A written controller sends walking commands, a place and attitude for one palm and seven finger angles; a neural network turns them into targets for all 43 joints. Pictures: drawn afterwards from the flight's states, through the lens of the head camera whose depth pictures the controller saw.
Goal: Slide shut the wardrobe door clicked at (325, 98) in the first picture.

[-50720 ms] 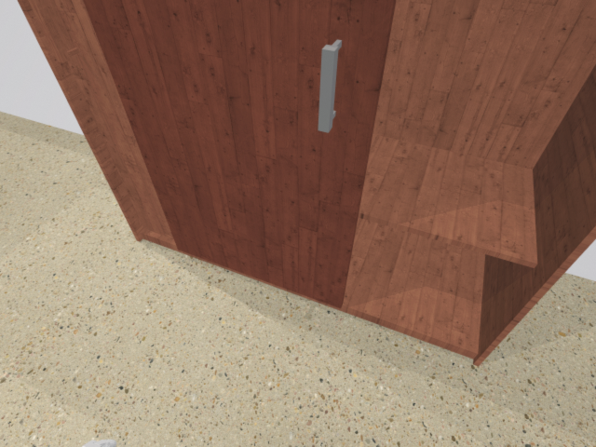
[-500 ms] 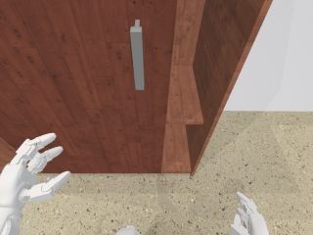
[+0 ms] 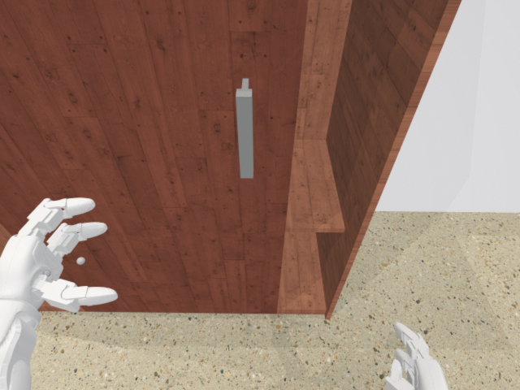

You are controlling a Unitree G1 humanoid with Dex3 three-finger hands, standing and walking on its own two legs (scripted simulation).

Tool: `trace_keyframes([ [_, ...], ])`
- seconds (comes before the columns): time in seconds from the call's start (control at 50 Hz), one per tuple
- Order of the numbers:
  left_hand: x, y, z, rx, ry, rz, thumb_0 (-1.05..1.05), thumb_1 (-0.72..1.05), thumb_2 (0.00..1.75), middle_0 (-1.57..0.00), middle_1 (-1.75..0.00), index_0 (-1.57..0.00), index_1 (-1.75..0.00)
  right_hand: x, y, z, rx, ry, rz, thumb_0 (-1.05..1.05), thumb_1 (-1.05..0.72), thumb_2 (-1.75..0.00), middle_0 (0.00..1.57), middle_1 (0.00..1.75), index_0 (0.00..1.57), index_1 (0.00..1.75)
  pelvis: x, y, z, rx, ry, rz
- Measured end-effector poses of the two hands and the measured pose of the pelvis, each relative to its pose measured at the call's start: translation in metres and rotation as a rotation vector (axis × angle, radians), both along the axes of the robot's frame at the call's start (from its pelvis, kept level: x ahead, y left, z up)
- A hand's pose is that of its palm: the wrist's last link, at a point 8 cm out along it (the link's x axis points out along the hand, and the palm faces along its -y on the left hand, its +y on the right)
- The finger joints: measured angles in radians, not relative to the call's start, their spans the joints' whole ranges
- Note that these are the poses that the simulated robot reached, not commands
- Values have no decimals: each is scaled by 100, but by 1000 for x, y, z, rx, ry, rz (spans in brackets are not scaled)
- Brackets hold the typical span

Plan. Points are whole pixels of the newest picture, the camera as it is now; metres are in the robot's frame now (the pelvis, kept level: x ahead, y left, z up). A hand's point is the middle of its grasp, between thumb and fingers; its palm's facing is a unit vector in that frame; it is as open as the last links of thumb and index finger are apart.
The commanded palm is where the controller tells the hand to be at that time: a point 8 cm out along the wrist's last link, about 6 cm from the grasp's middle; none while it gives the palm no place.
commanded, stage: raise the hand with hooked fingers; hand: left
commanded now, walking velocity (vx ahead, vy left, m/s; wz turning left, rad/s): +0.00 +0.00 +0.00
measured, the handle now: (246, 130) +0.50 +0.08 +0.15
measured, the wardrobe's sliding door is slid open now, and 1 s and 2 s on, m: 0.19 0.19 0.19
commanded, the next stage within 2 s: move the hooked fingers beside the handle in 0.90 s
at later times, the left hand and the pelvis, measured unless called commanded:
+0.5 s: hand (66, 202) +0.28 +0.27 +0.19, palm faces +0.16 -0.99 -0.06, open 14.0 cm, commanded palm +0.24 +0.31 +0.18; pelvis +0.00 -0.01 +0.01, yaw +0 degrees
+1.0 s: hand (79, 210) +0.28 +0.26 +0.18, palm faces +0.17 -0.98 -0.05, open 14.0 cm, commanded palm +0.24 +0.30 +0.18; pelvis +0.00 -0.02 +0.01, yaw +0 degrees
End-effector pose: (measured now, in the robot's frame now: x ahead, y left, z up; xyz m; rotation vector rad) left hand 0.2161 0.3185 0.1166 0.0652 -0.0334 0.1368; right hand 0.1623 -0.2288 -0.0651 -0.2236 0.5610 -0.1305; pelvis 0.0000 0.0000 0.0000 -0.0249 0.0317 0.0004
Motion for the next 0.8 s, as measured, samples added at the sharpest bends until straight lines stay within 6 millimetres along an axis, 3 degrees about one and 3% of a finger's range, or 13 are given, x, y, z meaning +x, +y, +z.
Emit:
trace_keyframes([
  [0.2, 13, 7, 31, 1, -22, 18, -1, -46, 32, -30, -117, -30, -118, 8, 8, 7, 17, -11, 19, 1, -90, -89, 21, 30, 20, 30, 0, 0, 8, 6, -39, 3],
  [0.46, 34, 6, 71, 9, -43, 21, -1, -50, 30, -31, -119, -30, -120, 6, -2, 10, 30, 0, -3, 2, -90, -89, 21, 30, 20, 30, 0, -7, 14, 14, -69, 2],
  [0.66, 34, -4, 59, -21, 4, 24, -1, -50, 30, -31, -120, -30, -120, 2, -16, 10, 32, 11, -27, 2, -90, -89, 20, 30, 20, 30, 0, -13, 14, 17, -69, -8],
  [0.8, 31, -9, 64, -9, -40, 36, -1, -50, 30, -31, -120, -30, -120, 1, -20, 9, 25, 12, -32, 2, -90, -89, 20, 30, 20, 30, -1, -17, 14, 18, -78, -7],
])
